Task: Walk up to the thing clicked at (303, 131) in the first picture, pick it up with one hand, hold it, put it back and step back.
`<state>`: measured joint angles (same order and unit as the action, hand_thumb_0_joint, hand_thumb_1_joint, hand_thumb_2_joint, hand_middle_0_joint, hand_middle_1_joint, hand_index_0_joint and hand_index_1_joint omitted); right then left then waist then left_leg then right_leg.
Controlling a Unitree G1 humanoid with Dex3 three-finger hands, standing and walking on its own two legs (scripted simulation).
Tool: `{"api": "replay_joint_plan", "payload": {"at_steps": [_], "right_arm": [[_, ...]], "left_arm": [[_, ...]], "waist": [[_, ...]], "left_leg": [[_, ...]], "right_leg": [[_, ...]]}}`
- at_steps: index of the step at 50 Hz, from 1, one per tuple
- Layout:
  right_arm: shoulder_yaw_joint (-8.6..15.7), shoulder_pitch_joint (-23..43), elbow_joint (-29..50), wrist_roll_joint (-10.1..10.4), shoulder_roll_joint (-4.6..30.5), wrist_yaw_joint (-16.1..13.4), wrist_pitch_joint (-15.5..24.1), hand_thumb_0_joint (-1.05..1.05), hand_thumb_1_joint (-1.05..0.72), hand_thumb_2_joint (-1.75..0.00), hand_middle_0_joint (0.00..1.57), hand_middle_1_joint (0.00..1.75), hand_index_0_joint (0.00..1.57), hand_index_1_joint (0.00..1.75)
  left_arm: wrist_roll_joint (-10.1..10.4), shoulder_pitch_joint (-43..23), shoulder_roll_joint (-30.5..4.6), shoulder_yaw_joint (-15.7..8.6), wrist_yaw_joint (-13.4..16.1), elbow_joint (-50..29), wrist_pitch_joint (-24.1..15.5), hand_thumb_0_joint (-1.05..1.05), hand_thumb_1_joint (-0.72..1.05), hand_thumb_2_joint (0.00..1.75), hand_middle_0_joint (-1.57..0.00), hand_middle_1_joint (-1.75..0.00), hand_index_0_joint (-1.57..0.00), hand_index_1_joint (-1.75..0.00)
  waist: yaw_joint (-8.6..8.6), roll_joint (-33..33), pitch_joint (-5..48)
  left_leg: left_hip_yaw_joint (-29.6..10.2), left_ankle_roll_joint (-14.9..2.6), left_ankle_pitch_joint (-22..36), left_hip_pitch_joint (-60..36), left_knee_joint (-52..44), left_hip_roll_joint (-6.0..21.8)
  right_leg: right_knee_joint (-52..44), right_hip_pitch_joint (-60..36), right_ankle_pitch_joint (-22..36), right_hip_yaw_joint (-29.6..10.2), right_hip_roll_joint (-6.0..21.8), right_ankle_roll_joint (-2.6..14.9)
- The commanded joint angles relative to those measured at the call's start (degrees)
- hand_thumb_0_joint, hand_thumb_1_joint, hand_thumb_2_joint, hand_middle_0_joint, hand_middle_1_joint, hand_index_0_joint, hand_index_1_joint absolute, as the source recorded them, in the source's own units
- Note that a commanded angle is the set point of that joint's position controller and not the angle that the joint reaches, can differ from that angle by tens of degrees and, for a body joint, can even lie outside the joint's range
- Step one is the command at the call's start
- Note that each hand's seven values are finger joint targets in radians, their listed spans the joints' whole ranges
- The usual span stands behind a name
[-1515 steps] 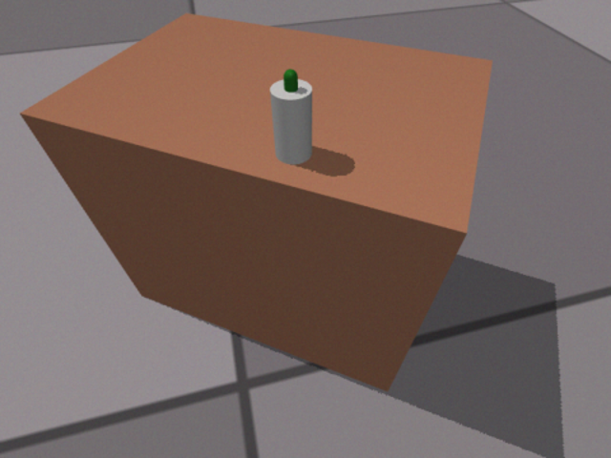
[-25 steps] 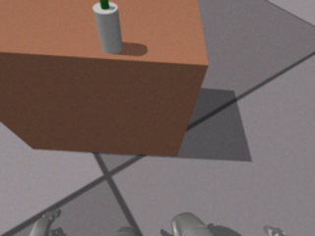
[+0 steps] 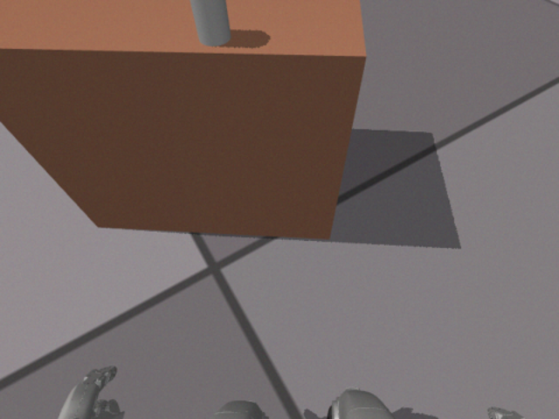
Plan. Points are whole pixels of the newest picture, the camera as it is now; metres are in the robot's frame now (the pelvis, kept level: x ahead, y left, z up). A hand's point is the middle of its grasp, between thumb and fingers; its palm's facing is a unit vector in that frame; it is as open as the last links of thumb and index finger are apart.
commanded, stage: step back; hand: left
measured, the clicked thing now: out of the picture +0.86 +0.19 +0.13
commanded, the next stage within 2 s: stand in 1.54 s
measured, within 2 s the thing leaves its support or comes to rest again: neither
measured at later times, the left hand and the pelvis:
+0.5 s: hand out of the picture -0.12 +0.24 -0.13, palm faces -0.07 -0.91 -0.42, open 7.4 cm; pelvis -0.18 -0.03 +0.01, yaw -4 degrees
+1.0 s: hand out of the picture -0.16 +0.23 -0.13, palm faces +0.05 -0.93 -0.37, open 7.4 cm; pelvis -0.21 -0.04 +0.01, yaw +2 degrees
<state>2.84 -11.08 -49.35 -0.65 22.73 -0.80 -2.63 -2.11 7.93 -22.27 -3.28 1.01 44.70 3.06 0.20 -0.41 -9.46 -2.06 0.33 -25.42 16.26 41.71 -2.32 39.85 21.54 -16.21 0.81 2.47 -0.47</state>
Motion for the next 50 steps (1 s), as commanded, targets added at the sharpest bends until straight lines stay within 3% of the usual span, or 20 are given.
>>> {"api": "replay_joint_plan", "payload": {"at_steps": [1,2,3,6,12,17,18,19,20,21,24,30,33,34,36,37,43,45,46,50], "right_arm": [[4.8,-2.7,3.0,-1.9,15.9,-1.0,2.4,0.00,-0.90,-0.90,0.20,0.30,0.20,0.30],[5.4,-0.1,4.5,-1.1,21.8,-0.4,2.3,0.00,-0.90,-0.90,0.20,0.30,0.20,0.30],[5.7,1.3,4.6,-1.3,20.6,-0.5,2.6,0.00,-0.90,-0.90,0.20,0.30,0.20,0.30],[3.5,7.0,5.1,-1.6,14.4,-1.2,2.6,0.00,-0.90,-0.90,0.20,0.30,0.20,0.30],[3.8,2.2,4.9,-1.6,13.8,-0.8,1.5,0.00,-0.90,-0.90,0.20,0.30,0.20,0.30],[3.7,5.5,5.3,-0.9,15.2,-0.1,-0.2,0.00,-0.90,-0.90,0.20,0.30,0.20,0.30],[3.1,4.6,5.4,-0.7,12.8,0.1,-0.2,0.00,-0.90,-0.90,0.20,0.30,0.20,0.30],[1.8,4.5,6.7,-0.4,8.1,0.0,0.2,0.00,-0.90,-0.90,0.20,0.30,0.20,0.30],[2.8,8.6,7.5,-0.7,9.2,-1.2,0.1,0.00,-0.90,-0.90,0.20,0.30,0.20,0.30],[3.6,8.3,6.7,-0.5,11.8,-1.2,0.0,0.00,-0.90,-0.90,0.20,0.30,0.20,0.30],[3.0,1.5,3.1,0.0,10.8,-0.8,0.7,0.00,-0.90,-0.90,0.20,0.30,0.20,0.30],[2.9,4.6,2.4,-1.6,10.5,0.6,2.3,0.00,-0.90,-0.90,0.20,0.30,0.20,0.30],[3.2,-2.3,-1.9,-1.2,9.4,0.7,3.7,0.00,-0.90,-0.90,0.20,0.30,0.20,0.30],[3.9,-3.6,-3.4,-1.5,10.3,0.5,4.1,0.00,-0.90,-0.90,0.20,0.30,0.20,0.30],[4.6,-2.3,-2.9,-1.7,16.7,0.4,4.7,0.00,-0.90,-0.90,0.20,0.30,0.20,0.30],[5.0,0.1,-1.9,-1.5,18.0,0.7,4.8,0.00,-0.90,-0.90,0.20,0.30,0.20,0.30],[1.9,4.4,-2.0,-0.9,9.8,1.1,4.0,0.00,-0.90,-0.90,0.20,0.30,0.20,0.30],[1.2,3.6,-1.2,-0.7,7.1,0.7,3.6,0.00,-0.90,-0.90,0.20,0.30,0.20,0.30],[2.3,2.7,-2.5,-1.1,10.1,0.3,3.5,0.00,-0.90,-0.90,0.20,0.30,0.20,0.30],[2.1,-1.0,-4.6,-0.6,8.9,0.9,4.2,0.00,-0.90,-0.90,0.20,0.30,0.20,0.30]], "left_arm": [[1.4,1.3,-9.2,-2.7,0.4,-4.9,-0.1,0.00,0.90,0.90,-0.20,-0.30,-0.20,-0.30],[1.7,-2.0,-11.1,-3.7,1.2,-5.2,0.0,0.00,0.90,0.90,-0.20,-0.30,-0.20,-0.30],[1.1,-2.8,-12.5,-4.3,1.5,-4.0,0.2,0.00,0.90,0.90,-0.20,-0.30,-0.20,-0.30],[2.0,2.7,-11.4,-4.2,1.0,-1.0,0.5,0.00,0.90,0.90,-0.20,-0.30,-0.20,-0.30],[1.0,2.5,-9.8,-3.4,-0.2,-0.8,-0.4,0.00,0.90,0.90,-0.20,-0.30,-0.20,-0.30],[0.7,12.4,-9.7,-3.9,-0.5,5.2,-1.4,0.00,0.90,0.90,-0.20,-0.30,-0.20,-0.30],[-0.2,12.2,-11.9,-4.7,-0.4,5.5,-1.7,0.00,0.90,0.90,-0.20,-0.30,-0.20,-0.30],[-1.0,11.4,-16.8,-6.2,-0.4,4.2,-2.0,0.00,0.90,0.90,-0.20,-0.30,-0.20,-0.30],[-1.2,6.3,-22.2,-6.9,-0.2,1.7,-1.7,0.00,0.90,0.90,-0.20,-0.30,-0.20,-0.30],[-0.7,2.6,-20.7,-6.5,0.1,0.3,-2.3,0.00,0.90,0.90,-0.20,-0.30,-0.20,-0.30],[-0.9,-4.3,-14.2,-4.9,0.4,-0.6,-3.3,0.00,0.90,0.90,-0.20,-0.30,-0.20,-0.30],[-0.9,4.1,-16.2,-5.6,-0.2,2.0,-4.1,0.00,0.90,0.90,-0.20,-0.30,-0.20,-0.30],[-0.1,0.6,-15.5,-4.6,-0.8,1.8,-3.3,0.00,0.90,0.90,-0.20,-0.30,-0.20,-0.30],[-0.2,2.7,-12.8,-3.4,-1.0,2.3,-3.0,0.00,0.90,0.90,-0.20,-0.30,-0.20,-0.30],[1.3,-0.3,-9.7,-2.8,-1.2,2.9,-3.1,0.00,0.90,0.90,-0.20,-0.30,-0.20,-0.30],[0.6,-2.2,-13.2,-4.0,-1.2,3.4,-3.4,0.00,0.90,0.90,-0.20,-0.30,-0.20,-0.30],[0.5,5.8,-10.2,-3.6,-1.4,8.7,-5.4,0.00,0.90,0.90,-0.20,-0.30,-0.20,-0.30],[-0.4,7.4,-17.0,-5.0,-0.6,8.8,-6.1,0.00,0.90,0.90,-0.20,-0.30,-0.20,-0.30],[-0.3,4.0,-18.0,-5.2,-0.7,7.6,-6.4,0.00,0.90,0.90,-0.20,-0.30,-0.20,-0.30],[0.1,-0.7,-14.4,-4.1,-0.6,7.2,-6.8,0.00,0.90,0.90,-0.20,-0.30,-0.20,-0.30]], "waist": [[0.88,-5.8,12.7],[-1.73,-13.0,12.3],[-1.77,-8.7,10.6],[2.66,-5.4,8.4],[-1.49,-9.6,11.3],[2.27,-11.7,15.4],[1.92,-5.9,13.7],[2.43,9.3,10.3],[5.50,15.1,6.5],[3.36,10.1,2.9],[-1.60,5.7,4.9],[4.71,10.6,5.8],[0.41,9.5,7.8],[0.14,5.2,8.3],[-1.00,-9.2,6.9],[-1.34,-6.7,2.6],[3.10,-5.0,6.1],[3.67,8.8,6.0],[2.72,5.5,3.1],[0.77,6.5,5.1]], "left_leg": [[-19.4,-7.46,25.0,-10.3,-21.2,16.0],[-29.4,-16.98,29.8,-0.3,-23.4,26.0],[-29.7,-18.54,28.4,4.4,-23.4,26.4],[-13.5,-13.74,31.3,2.1,-19.5,18.3],[-11.7,-14.30,26.2,-9.8,-18.0,16.6],[-8.5,-8.84,14.7,-1.3,-15.1,14.4],[-6.4,-5.72,6.8,6.0,-10.8,10.8],[-2.4,-1.72,-3.2,19.4,1.5,0.4],[-5.3,0.35,-9.6,15.9,14.3,-1.6],[-9.9,0.71,-7.0,12.6,22.0,0.1],[-6.6,0.58,0.8,10.8,25.5,-2.8],[-1.4,1.03,-4.3,11.7,1.6,2.4],[3.3,-1.07,3.7,-6.0,-18.8,1.2],[1.4,-1.79,5.4,-12.1,-20.9,0.7],[-28.5,-11.15,-21.9,-6.3,-29.6,19.1],[-30.1,-14.71,-23.0,2.5,-31.2,22.2],[-6.8,-4.51,-2.0,9.7,-16.6,9.4],[-1.4,-1.47,-5.6,17.3,1.4,0.1],[-4.0,-0.83,-7.4,12.9,6.4,2.4],[-3.0,-1.00,-1.3,6.1,2.1,4.4]], "right_leg": [[10.1,4.4,0.6,-6.0,-0.5,2.89],[21.4,2.9,-21.3,-5.4,-6.1,1.33],[29.8,1.6,-21.4,-11.3,-6.7,1.44],[36.6,4.4,-13.5,-12.5,-7.5,1.50],[13.2,2.7,-14.5,-5.7,-5.3,-1.68],[-14.5,-13.7,-3.6,1.0,-4.4,2.43],[-16.5,-16.4,-5.0,-5.5,-1.3,4.03],[-20.8,-16.3,-11.2,-23.5,10.6,7.70],[-26.6,1.1,-12.2,-34.3,22.9,17.11],[-27.1,8.2,-11.7,-32.8,23.1,17.76],[-18.3,1.7,4.0,-12.9,11.2,11.22],[-19.7,-12.5,-18.9,-17.3,12.8,11.68],[-15.2,-4.9,-14.0,-12.2,10.9,9.30],[-10.4,-0.8,-12.5,-9.0,8.1,7.40],[3.5,7.6,-15.0,1.2,-1.4,1.68],[9.2,3.7,-15.8,-2.6,0.4,1.81],[-15.5,-18.9,-1.7,-0.8,-2.7,2.35],[-27.8,-17.8,-21.2,-28.1,14.3,8.93],[-28.2,-9.2,-23.2,-31.5,19.9,13.46],[-24.3,-7.0,-8.4,-17.2,13.9,10.79]]}}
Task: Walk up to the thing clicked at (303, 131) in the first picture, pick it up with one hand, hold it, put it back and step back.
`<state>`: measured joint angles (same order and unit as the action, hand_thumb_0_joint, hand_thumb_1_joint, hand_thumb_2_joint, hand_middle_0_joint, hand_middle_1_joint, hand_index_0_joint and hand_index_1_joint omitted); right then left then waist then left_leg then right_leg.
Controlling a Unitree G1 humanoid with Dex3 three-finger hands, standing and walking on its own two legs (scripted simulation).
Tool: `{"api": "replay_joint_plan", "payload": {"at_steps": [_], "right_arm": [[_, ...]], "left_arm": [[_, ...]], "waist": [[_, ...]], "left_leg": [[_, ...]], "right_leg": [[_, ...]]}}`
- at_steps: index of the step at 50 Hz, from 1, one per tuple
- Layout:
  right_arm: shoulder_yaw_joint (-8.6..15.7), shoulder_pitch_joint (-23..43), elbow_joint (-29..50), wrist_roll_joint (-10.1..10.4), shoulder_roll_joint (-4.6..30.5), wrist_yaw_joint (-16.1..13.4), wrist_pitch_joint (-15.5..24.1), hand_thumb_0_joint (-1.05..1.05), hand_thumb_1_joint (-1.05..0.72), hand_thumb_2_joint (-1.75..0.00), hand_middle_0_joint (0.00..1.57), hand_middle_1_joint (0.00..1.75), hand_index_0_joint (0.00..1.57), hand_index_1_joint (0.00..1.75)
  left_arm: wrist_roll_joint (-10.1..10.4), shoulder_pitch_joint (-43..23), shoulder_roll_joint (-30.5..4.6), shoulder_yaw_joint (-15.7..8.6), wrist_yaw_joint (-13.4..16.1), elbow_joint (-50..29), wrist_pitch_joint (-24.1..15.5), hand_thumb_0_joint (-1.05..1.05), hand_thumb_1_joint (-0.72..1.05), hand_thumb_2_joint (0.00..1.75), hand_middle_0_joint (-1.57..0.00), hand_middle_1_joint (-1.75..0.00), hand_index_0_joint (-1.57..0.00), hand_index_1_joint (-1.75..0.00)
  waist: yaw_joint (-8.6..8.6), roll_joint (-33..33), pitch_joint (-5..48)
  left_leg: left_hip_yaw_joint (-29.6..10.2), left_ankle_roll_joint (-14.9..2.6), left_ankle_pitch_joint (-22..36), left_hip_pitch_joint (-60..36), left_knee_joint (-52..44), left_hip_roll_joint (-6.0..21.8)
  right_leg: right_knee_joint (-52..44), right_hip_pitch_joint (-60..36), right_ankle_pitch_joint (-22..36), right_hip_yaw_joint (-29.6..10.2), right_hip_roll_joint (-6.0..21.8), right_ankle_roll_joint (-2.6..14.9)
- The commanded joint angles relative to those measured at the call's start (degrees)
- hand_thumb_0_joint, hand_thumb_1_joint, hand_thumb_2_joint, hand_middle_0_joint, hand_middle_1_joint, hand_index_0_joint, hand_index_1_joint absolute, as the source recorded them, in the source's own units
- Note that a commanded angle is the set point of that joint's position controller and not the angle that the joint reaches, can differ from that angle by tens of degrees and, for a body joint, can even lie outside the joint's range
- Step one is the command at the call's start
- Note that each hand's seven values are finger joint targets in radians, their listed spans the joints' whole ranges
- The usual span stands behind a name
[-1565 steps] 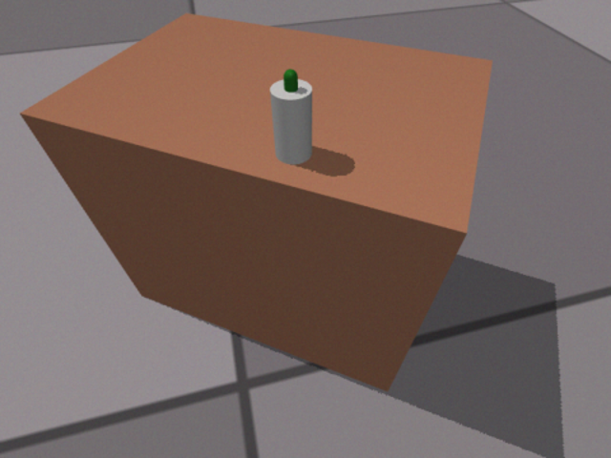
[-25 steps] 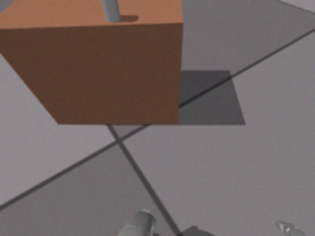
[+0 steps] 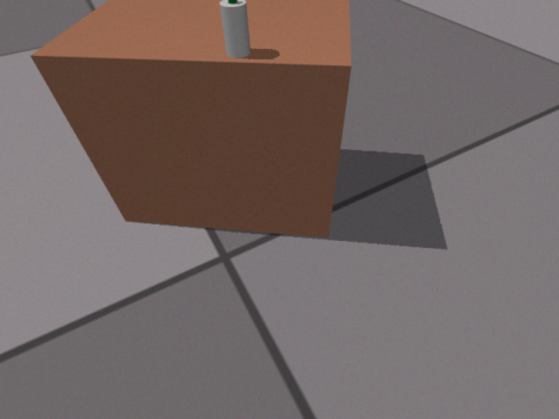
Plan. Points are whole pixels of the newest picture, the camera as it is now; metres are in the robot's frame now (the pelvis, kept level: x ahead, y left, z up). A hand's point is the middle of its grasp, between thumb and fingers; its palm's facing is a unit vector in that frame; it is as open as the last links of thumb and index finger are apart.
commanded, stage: step back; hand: left
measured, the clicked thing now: (235, 22) +1.08 +0.19 +0.12
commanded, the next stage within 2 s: stand in 0.54 s
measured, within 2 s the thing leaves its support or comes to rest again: neither
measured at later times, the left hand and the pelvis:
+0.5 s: hand out of the picture +0.13 +0.28 -0.14, palm faces -0.01 -0.93 -0.37, open 7.4 cm; pelvis +0.04 +0.02 +0.01, yaw -1 degrees
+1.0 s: hand out of the picture +0.12 +0.26 -0.14, palm faces -0.06 -0.94 -0.34, open 7.4 cm; pelvis +0.03 +0.02 +0.02, yaw -1 degrees
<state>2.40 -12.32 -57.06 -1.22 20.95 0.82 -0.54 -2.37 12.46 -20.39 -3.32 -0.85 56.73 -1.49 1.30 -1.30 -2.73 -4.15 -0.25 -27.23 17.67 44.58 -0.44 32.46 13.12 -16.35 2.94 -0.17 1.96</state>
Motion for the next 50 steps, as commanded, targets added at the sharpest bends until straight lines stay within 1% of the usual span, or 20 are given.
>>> {"api": "replay_joint_plan", "payload": {"at_steps": [1,3,4,5,6,7,8,9,12,14,16,21,24,26,28,31,36,41,45,50], "right_arm": [[2.6,-0.4,2.6,-0.1,10.5,-0.6,2.2,0.00,-0.90,-0.90,0.20,0.30,0.20,0.30],[2.7,-1.5,1.7,-0.4,9.6,-0.5,2.4,0.00,-0.90,-0.90,0.20,0.30,0.20,0.30],[3.0,-2.0,1.1,-0.6,9.5,-0.7,2.7,0.00,-0.90,-0.90,0.20,0.30,0.20,0.30],[3.2,-0.9,1.3,-0.9,10.1,-1.0,2.8,0.00,-0.90,-0.90,0.20,0.30,0.20,0.30],[3.4,0.8,1.9,-1.2,12.0,-1.2,3.2,0.00,-0.90,-0.90,0.20,0.30,0.20,0.30],[3.2,4.6,2.7,-1.0,14.1,-1.2,3.3,0.00,-0.90,-0.90,0.20,0.30,0.20,0.30],[3.2,5.9,2.9,-0.8,15.4,-1.0,3.1,0.00,-0.90,-0.90,0.20,0.30,0.20,0.30],[2.8,7.2,2.7,-0.8,14.5,-0.9,3.0,0.00,-0.90,-0.90,0.20,0.30,0.20,0.30],[1.7,9.4,2.2,-0.1,11.7,-1.0,3.0,0.00,-0.90,-0.90,0.20,0.30,0.20,0.30],[1.7,7.9,1.4,0.4,11.0,-1.2,2.9,0.00,-0.90,-0.90,0.20,0.30,0.20,0.30],[1.9,7.9,0.6,0.3,11.2,-1.5,2.9,0.00,-0.90,-0.90,0.20,0.30,0.20,0.30],[2.0,10.1,-0.2,0.4,10.8,-1.5,2.5,0.00,-0.90,-0.90,0.20,0.30,0.20,0.30],[2.0,11.1,-0.8,0.4,10.4,-1.5,2.3,0.00,-0.90,-0.90,0.20,0.30,0.20,0.30],[1.8,11.8,-1.1,0.4,10.1,-1.4,2.4,0.00,-0.90,-0.90,0.20,0.30,0.20,0.30],[1.2,11.5,-1.8,1.1,10.5,-1.2,2.6,0.00,-0.90,-0.90,0.20,0.30,0.20,0.30],[1.1,11.8,-2.5,1.0,10.7,-1.2,2.6,0.00,-0.90,-0.90,0.20,0.30,0.20,0.30],[0.7,12.7,-3.3,1.0,10.1,-1.1,2.5,0.00,-0.90,-0.90,0.20,0.30,0.20,0.30],[0.6,12.8,-4.0,0.9,10.0,-1.0,2.5,0.00,-0.90,-0.90,0.20,0.30,0.20,0.30],[0.5,12.6,-4.5,0.9,10.4,-0.8,2.5,0.00,-0.90,-0.90,0.20,0.30,0.20,0.30],[0.3,11.0,-5.2,0.6,10.7,-0.7,2.3,0.00,-0.90,-0.90,0.20,0.30,0.20,0.30]], "left_arm": [[0.4,-5.9,-16.2,-3.9,1.1,-4.7,-2.1,0.00,0.90,0.90,-0.20,-0.30,-0.20,-0.30],[0.7,-8.0,-15.9,-3.3,0.9,-4.9,-1.6,0.00,0.90,0.90,-0.20,-0.30,-0.20,-0.30],[0.9,-7.9,-14.6,-2.6,0.7,-5.0,-1.1,0.00,0.90,0.90,-0.20,-0.30,-0.20,-0.30],[1.0,-6.5,-12.7,-1.8,0.7,-4.8,-0.8,0.00,0.90,0.90,-0.20,-0.30,-0.20,-0.30],[1.5,-6.1,-10.4,-1.0,0.6,-4.8,-0.6,0.00,0.90,0.90,-0.20,-0.30,-0.20,-0.30],[2.4,-5.7,-10.4,-1.1,0.6,-3.6,-0.2,0.00,0.90,0.90,-0.20,-0.30,-0.20,-0.30],[2.2,-5.3,-12.0,-1.8,0.7,-2.7,-0.1,0.00,0.90,0.90,-0.20,-0.30,-0.20,-0.30],[1.9,-5.0,-11.4,-1.4,0.7,-2.3,-0.3,0.00,0.90,0.90,-0.20,-0.30,-0.20,-0.30],[1.9,-2.8,-12.0,-1.4,1.2,-0.1,-1.4,0.00,0.90,0.90,-0.20,-0.30,-0.20,-0.30],[1.8,-4.6,-13.8,-1.7,1.3,0.2,-1.6,0.00,0.90,0.90,-0.20,-0.30,-0.20,-0.30],[2.0,-5.4,-13.5,-1.5,1.5,0.1,-1.6,0.00,0.90,0.90,-0.20,-0.30,-0.20,-0.30],[1.8,-7.6,-12.7,-0.8,1.7,0.7,-1.0,0.00,0.90,0.90,-0.20,-0.30,-0.20,-0.30],[1.6,-8.3,-12.8,-0.8,1.7,1.2,-1.0,0.00,0.90,0.90,-0.20,-0.30,-0.20,-0.30],[1.6,-8.0,-12.9,-0.8,1.8,1.4,-1.1,0.00,0.90,0.90,-0.20,-0.30,-0.20,-0.30],[2.3,-8.9,-10.8,0.6,1.6,2.3,-1.1,0.00,0.90,0.90,-0.20,-0.30,-0.20,-0.30],[2.3,-9.3,-11.4,0.7,1.7,2.8,-0.9,0.00,0.90,0.90,-0.20,-0.30,-0.20,-0.30],[2.2,-10.7,-11.8,0.8,1.6,3.7,-0.9,0.00,0.90,0.90,-0.20,-0.30,-0.20,-0.30],[1.9,-10.7,-12.1,0.8,1.5,4.3,-1.1,0.00,0.90,0.90,-0.20,-0.30,-0.20,-0.30],[1.8,-10.1,-11.6,1.2,1.4,4.8,-1.1,0.00,0.90,0.90,-0.20,-0.30,-0.20,-0.30],[1.8,-10.2,-11.8,1.1,1.3,5.0,-0.8,0.00,0.90,0.90,-0.20,-0.30,-0.20,-0.30]], "waist": [[-0.46,8.4,-0.4],[-2.03,9.1,1.0],[-2.52,7.6,1.2],[-2.43,4.5,1.4],[-1.94,-1.1,2.3],[-0.26,-5.1,1.2],[-0.05,-4.3,0.5],[0.41,-3.6,0.4],[1.51,-5.6,3.4],[-0.30,-2.7,5.1],[-0.55,-2.0,6.6],[-0.75,0.0,5.8],[-0.88,1.9,5.8],[-0.65,1.9,6.8],[-1.34,2.1,5.9],[-1.32,1.2,7.6],[-1.27,0.8,5.7],[-1.35,1.2,6.6],[-1.39,0.7,4.9],[-1.73,0.5,1.5]], "left_leg": [[0.8,-0.26,1.7,2.6,-3.4,2.1],[4.6,-0.05,7.6,-4.8,-13.2,1.2],[4.7,-0.22,10.7,-8.4,-17.1,0.1],[2.1,-0.74,13.9,-11.2,-20.2,1.3],[-7.4,-2.59,12.5,-10.7,-23.7,8.3],[-15.2,-6.44,2.3,-3.6,-27.7,13.7],[-16.0,-9.24,-0.7,1.4,-28.2,16.1],[-14.0,-8.71,2.9,0.6,-27.5,15.3],[-4.9,-3.29,22.3,-1.7,-21.1,9.5],[-1.6,-1.78,26.2,-3.4,-18.5,6.9],[-0.3,-1.83,33.2,-7.0,-17.1,6.9],[-1.1,-2.69,29.2,-7.2,-20.1,7.9],[-0.1,-2.32,27.5,-7.3,-20.4,7.3],[0.6,-2.15,30.0,-9.3,-20.4,7.2],[-1.1,-1.80,37.0,-12.9,-22.8,8.1],[-0.5,-1.37,40.3,-15.4,-23.5,8.2],[-0.4,-0.65,32.5,-12.9,-27.3,8.0],[-0.2,-0.50,31.3,-14.1,-28.2,8.1],[-0.3,-0.43,26.7,-13.4,-29.2,7.9],[-0.8,-0.34,16.2,-10.4,-30.8,7.3]], "right_leg": [[-15.7,1.3,-5.1,-17.0,15.5,7.78],[-11.8,4.4,-1.0,-12.4,13.7,6.65],[-8.7,6.2,0.2,-10.6,11.9,5.52],[-5.7,7.8,2.6,-8.5,10.0,3.66],[-2.0,9.1,3.0,-6.1,6.7,1.31],[1.6,6.4,-6.8,-2.7,1.9,-0.61],[3.3,0.8,-10.2,-2.9,1.6,-0.61],[0.9,0.2,-8.8,-2.9,1.5,-0.39],[-7.0,-6.5,7.3,-6.1,4.2,0.34],[-7.2,-8.1,15.0,-8.3,6.6,1.34],[-6.2,-7.8,21.3,-7.5,7.1,1.34],[-7.5,-7.6,17.4,-6.4,6.2,0.53],[-8.7,-8.4,18.3,-7.2,6.9,0.51],[-8.8,-8.6,21.0,-7.2,7.2,0.30],[-11.2,-7.7,25.1,-7.2,7.6,-0.73],[-12.3,-9.6,27.3,-6.9,7.7,-1.08],[-15.4,-10.6,19.5,-7.1,7.8,-1.40],[-16.3,-10.8,18.8,-7.1,8.0,-1.17],[-17.9,-8.7,14.3,-7.4,8.0,-1.30],[-19.8,-5.0,3.7,-8.0,7.5,-1.40]]}}
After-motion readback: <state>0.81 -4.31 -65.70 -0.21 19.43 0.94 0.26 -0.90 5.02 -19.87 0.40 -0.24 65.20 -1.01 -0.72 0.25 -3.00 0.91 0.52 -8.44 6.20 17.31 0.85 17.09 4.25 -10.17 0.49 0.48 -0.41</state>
